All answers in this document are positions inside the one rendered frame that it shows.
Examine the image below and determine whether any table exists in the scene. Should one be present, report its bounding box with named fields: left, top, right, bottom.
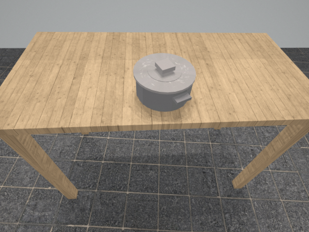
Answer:
left=0, top=32, right=309, bottom=199

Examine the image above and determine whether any pot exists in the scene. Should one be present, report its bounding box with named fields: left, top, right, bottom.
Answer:
left=136, top=82, right=193, bottom=112

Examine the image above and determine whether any lid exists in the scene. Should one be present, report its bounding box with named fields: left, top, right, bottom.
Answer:
left=133, top=53, right=196, bottom=94

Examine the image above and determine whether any knob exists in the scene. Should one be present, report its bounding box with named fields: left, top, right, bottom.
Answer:
left=155, top=58, right=176, bottom=74

